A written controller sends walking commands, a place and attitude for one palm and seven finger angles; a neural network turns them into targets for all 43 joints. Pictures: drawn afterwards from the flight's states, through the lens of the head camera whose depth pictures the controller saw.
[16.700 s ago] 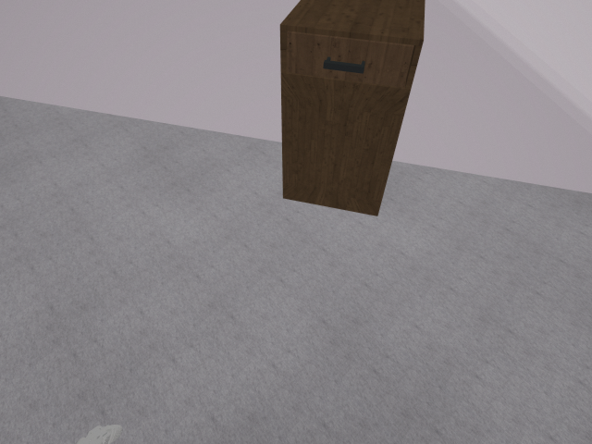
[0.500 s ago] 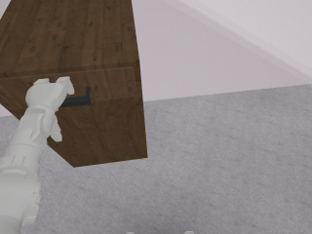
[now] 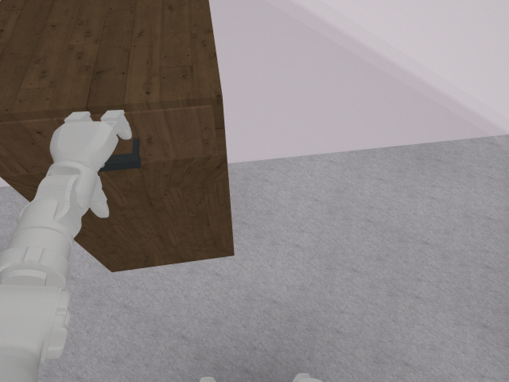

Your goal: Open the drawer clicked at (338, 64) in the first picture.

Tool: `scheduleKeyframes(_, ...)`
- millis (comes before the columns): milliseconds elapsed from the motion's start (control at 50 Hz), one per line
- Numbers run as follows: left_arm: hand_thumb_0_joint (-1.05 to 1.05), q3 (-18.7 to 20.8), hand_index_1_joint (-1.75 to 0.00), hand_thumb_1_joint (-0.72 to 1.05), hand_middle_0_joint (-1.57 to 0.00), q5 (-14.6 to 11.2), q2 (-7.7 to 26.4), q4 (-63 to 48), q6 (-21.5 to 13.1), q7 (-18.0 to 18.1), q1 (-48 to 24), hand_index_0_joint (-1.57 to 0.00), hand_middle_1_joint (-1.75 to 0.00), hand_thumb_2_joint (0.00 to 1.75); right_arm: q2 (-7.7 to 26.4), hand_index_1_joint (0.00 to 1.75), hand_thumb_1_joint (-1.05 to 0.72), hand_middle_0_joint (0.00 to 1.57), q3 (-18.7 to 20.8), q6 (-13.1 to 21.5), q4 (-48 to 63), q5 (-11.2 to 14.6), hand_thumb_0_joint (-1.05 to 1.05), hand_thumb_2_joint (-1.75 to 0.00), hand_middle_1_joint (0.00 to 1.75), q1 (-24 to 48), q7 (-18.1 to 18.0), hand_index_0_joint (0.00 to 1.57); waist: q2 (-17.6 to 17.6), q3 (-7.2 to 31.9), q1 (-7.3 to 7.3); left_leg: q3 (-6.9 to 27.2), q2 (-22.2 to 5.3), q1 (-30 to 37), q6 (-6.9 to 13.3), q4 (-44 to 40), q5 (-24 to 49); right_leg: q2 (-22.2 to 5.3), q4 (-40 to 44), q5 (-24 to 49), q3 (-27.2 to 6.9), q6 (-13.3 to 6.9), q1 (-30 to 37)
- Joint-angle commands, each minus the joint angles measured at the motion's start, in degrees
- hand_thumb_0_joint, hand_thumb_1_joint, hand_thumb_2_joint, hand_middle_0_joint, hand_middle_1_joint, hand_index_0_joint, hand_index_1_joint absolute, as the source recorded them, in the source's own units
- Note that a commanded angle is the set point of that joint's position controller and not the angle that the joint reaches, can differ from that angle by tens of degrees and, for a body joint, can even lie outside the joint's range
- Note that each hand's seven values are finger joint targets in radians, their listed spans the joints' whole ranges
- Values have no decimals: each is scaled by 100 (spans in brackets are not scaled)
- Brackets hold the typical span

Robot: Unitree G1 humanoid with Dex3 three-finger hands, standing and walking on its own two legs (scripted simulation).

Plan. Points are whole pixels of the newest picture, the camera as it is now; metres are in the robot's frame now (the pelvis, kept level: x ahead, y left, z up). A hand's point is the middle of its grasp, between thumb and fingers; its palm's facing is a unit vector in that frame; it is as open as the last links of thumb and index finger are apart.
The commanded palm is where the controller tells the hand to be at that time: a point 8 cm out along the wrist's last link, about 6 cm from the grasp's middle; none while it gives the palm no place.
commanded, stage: move the hooked fingers above the handle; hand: left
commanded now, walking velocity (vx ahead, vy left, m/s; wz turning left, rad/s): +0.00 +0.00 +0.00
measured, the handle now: (103, 155) +0.53 +0.28 -0.02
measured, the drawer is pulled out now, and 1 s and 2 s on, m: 0.00 0.00 0.00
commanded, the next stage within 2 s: lower the fingers behind the handle in 1.26 s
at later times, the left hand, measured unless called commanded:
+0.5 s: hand (95, 149) +0.49 +0.26 +0.05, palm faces +0.06 -0.04 -1.00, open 13.8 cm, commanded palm +0.45 +0.28 +0.10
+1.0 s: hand (85, 163) +0.47 +0.28 +0.03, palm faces -0.06 -0.02 -1.00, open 13.9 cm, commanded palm +0.46 +0.28 +0.09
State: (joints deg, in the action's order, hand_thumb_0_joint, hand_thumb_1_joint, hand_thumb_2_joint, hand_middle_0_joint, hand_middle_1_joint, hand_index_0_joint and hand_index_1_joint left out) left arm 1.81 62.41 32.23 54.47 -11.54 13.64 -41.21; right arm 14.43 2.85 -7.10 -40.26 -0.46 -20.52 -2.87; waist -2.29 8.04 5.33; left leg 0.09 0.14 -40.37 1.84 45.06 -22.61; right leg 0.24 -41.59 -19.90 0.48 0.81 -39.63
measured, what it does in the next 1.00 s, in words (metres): stands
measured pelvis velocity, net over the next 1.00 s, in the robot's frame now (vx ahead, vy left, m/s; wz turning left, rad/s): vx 0.00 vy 0.00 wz -0.01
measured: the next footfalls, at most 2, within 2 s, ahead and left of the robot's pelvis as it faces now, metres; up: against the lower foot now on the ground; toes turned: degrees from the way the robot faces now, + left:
none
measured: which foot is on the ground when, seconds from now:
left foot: down 0.00-1.00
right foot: down 0.00-1.00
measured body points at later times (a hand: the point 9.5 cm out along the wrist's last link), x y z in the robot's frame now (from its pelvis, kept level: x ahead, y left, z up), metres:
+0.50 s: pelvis +0.00 +0.00 -0.01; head +0.10 +0.00 +0.43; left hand +0.48 +0.26 +0.10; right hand +0.02 -0.29 -0.13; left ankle -0.02 +0.10 -0.71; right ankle -0.01 -0.13 -0.71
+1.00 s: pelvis +0.00 +0.00 -0.01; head +0.10 +0.01 +0.43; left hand +0.47 +0.28 +0.09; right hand +0.01 -0.28 -0.13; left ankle -0.02 +0.10 -0.71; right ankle -0.01 -0.13 -0.71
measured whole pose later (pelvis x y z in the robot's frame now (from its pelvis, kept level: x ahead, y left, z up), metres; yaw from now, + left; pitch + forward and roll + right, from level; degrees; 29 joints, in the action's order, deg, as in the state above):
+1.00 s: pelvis +0.00 +0.00 -0.01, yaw +0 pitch +20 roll -2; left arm 3.0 62.4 35.3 61.4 -6.9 15.6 -45.9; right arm 16.1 3.0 -6.8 -40.1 -0.4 -19.7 -2.1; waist -2.6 8.2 6.1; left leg 0.0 -0.1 -44.7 2.0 47.6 -23.3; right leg 0.5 -43.6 -20.2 0.4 1.0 -43.8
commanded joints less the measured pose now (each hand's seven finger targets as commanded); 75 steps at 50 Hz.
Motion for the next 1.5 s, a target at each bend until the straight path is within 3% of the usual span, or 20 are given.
scheduleKeyframes(0, 0, 1011, -120, -50, -30, -5, 2327, -628, 386, 804, -2448, -30, -120, 30, 996, 30, -90, 20, 266, 28, 254, -96, 0, -90, 30, -486, 40, 20, -671, 2047, -183, 50, 97, 1226, -21, -268, 2671, 314, 46, 1595, 229, -343, 677)
scheduleKeyframes(80, 0, 743, -120, -50, -30, -28, 2164, 21, 1060, 683, -2170, -30, -120, 30, 1057, 30, -90, 20, 257, -2, 315, -60, 0, -90, 30, -518, 114, 20, -290, 2456, -203, -138, 104, 1071, 4, -308, 2656, 298, 113, 2074, 168, -288, 1262)
scheduleKeyframes(120, 0, 428, -120, -50, -30, -103, 1941, 103, 1156, 375, -2221, -30, -120, 30, 1083, 30, -90, 20, 289, 9, 356, 25, 0, -90, 30, -641, 82, 20, 61, 2520, -56, -183, 70, 1069, 52, -347, 2541, 270, 244, 2283, 98, -222, 1477)
scheduleKeyframes(200, 0, -117, -120, -50, -30, -283, 1347, -655, 600, -250, -2697, -30, -120, 30, 1053, 30, -90, 20, 378, 72, 379, 70, 0, -90, 30, -761, -74, 20, 167, 2447, 251, -83, 31, 1521, 134, -383, 2544, 248, 469, 2244, 23, -170, 1348)
scheduleKeyframes(240, 0, 1, -120, -50, -30, -303, 1490, -1210, 152, -340, -2939, -30, -120, 30, 1033, 30, -90, 20, 392, 92, 367, 37, 0, -90, 30, -739, -165, 20, -61, 2405, 266, -13, 41, 1751, 145, -344, 2601, 263, 453, 2098, -8, -198, 1123)
scheduleKeyframes(340, 0, 698, -120, -50, -30, -138, 2043, -1290, -300, 249, -2946, -30, -120, 30, 977, 30, -90, 20, 362, 97, 235, -33, 0, -90, 30, -718, -159, 20, -699, 2076, 95, 103, 71, 1549, 39, -177, 2698, 305, 150, 1675, 124, -308, 447)
scheduleKeyframes(380, 0, 1247, -120, -50, -30, -91, 2604, -1064, -83, 598, -2738, -30, -120, 30, 1034, 30, -90, 20, 326, 55, 167, -103, 0, -90, 30, -627, -52, 20, -886, 2204, -153, 95, 81, 1344, -16, -110, 2926, 308, -35, 1730, 183, -346, 496)
scheduleKeyframes(460, 0, 1037, -120, -50, -30, -30, 2400, -229, 802, 879, -2038, -30, -120, 30, 1043, 30, -90, 20, 268, -18, 272, -111, 0, -90, 30, -515, 132, 20, -566, 2454, -314, -98, 109, 1008, -48, -121, 3076, 310, -108, 2212, 233, -307, 1016)
scheduleKeyframes(520, 0, 592, -120, -50, -30, -68, 2012, 3, 1194, 558, -1979, -30, -120, 30, 1087, 30, -90, 20, 304, -53, 352, -3, 0, -90, 30, -620, 155, 20, -133, 2583, -178, -165, 50, 1087, -9, -235, 2988, 300, 88, 2414, 188, -246, 1334)
scheduleKeyframes(560, 0, 775, -120, -50, -30, -117, 2354, -2, 1255, 353, -2043, -30, -120, 30, 1136, 30, -90, 20, 273, -108, 355, 42, 0, -90, 30, -600, 108, 20, 253, 2546, -205, -199, 54, 933, 51, -347, 2750, 264, 184, 2496, 103, -210, 1681)
scheduleKeyframes(600, 0, 637, -120, -50, -30, -207, 2246, -325, 1059, 125, -2289, -30, -120, 30, 1128, 30, -90, 20, 292, -96, 438, 84, 0, -90, 30, -613, 4, 20, 368, 2556, -71, -200, 69, 1002, 114, -430, 2549, 228, 319, 2536, 24, -175, 1838)
scheduleKeyframes(700, 0, 460, -120, -50, -30, -133, 1973, -1063, 87, -83, -2684, -30, -120, 30, 1027, 30, -90, 20, 363, 22, 389, 60, 0, -90, 30, -644, -187, 20, -67, 2139, 176, -62, 57, 1420, 155, -385, 2412, 260, 429, 2001, 0, -206, 1140)
scheduleKeyframes(820, 0, 347, -120, -50, -30, -99, 1663, -703, 10, 353, -2746, -30, -120, 30, 983, 30, -90, 20, 372, 114, 246, -6, 0, -90, 30, -737, -53, 20, -758, 1873, 168, 95, 35, 1584, 6, -229, 2322, 329, 236, 1236, 196, -312, 146)
scheduleKeyframes(880, 0, 643, -120, -50, -30, -140, 2045, -198, 361, 468, -2589, -30, -120, 30, 1071, 30, -90, 20, 311, 75, 219, -37, 0, -90, 30, -771, 12, 20, -425, 2100, 56, 45, 70, 1222, 16, -199, 2393, 322, 137, 1505, 196, -309, 500)
scheduleKeyframes(1000, 0, 591, -120, -50, -30, -75, 2049, -657, 513, 366, -2792, -30, -120, 30, 1073, 30, -90, 20, 359, 58, 318, -32, 0, -90, 30, -822, 46, 20, -573, 2928, -11, 37, 10, 1665, 5, -123, 3131, 323, 76, 2076, 160, -273, 903)
scheduleKeyframes(1140, 0, 720, -120, -50, -30, -111, 2186, -604, 406, 304, -2672, -30, -120, 30, 1086, 30, -90, 20, 328, 25, 244, -10, 0, -90, 30, -755, -3, 20, -350, 2195, 21, 30, 9, 1315, 51, -269, 2735, 321, 190, 1840, 173, -270, 822)
scheduleKeyframes(1200, 0, 670, -120, -50, -30, -71, 2125, -619, 450, 351, -2663, -30, -120, 30, 1078, 30, -90, 20, 337, 24, 249, -24, 0, -90, 30, -755, 24, 20, -613, 2334, -8, 28, -10, 1511, 19, -258, 2923, 329, 166, 1831, 184, -286, 736)
scheduleKeyframes(1280, 0, 679, -120, -50, -30, -171, 1967, -503, 502, 232, -2059, -30, -120, 30, 1058, 30, -90, 20, 358, -6, 296, -25, 0, -90, 30, -769, 62, 20, -362, 2521, -125, -20, -33, 1548, 17, -246, 3352, 328, 160, 2215, 174, -278, 1060)
scheduleKeyframes(1380, 0, 579, -120, -50, -30, -211, 1798, -687, 343, 94, -1946, -30, -120, 30, 1055, 30, -90, 20, 396, -14, 322, 12, 0, -90, 30, -746, 45, 20, -49, 2227, -52, -37, -39, 1453, 64, -304, 3116, 320, 278, 2208, 127, -257, 1101)
scheduleKeyframes(1480, 0, 612, -120, -50, -30, -139, 1781, -912, 69, 294, -2241, -30, -120, 30, 1039, 30, -90, 20, 416, -2, 281, -21, 0, -90, 30, -713, 24, 20, -199, 1982, 40, 26, -8, 1394, 56, -220, 2861, 330, 200, 1882, 151, -287, 680)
